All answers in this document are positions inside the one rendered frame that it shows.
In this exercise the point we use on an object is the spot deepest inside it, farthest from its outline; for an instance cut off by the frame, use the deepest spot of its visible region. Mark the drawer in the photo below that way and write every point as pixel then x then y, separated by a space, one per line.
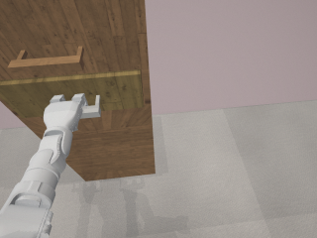
pixel 29 97

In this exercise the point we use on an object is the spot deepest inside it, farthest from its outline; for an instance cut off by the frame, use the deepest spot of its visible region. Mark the left robot forearm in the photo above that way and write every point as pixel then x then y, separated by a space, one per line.
pixel 37 186

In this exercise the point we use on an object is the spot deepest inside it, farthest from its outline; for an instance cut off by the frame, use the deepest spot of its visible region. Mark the handle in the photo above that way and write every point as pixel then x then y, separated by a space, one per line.
pixel 92 111
pixel 23 67

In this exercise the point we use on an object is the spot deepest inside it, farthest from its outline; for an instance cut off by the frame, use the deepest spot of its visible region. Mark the left robot upper arm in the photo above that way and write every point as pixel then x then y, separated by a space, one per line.
pixel 21 221

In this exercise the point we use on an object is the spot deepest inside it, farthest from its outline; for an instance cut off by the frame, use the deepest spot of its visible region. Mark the left robot hand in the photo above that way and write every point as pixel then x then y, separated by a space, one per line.
pixel 65 114

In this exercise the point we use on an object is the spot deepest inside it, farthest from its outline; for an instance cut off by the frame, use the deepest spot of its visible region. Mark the cabinet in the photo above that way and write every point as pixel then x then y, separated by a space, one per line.
pixel 109 35

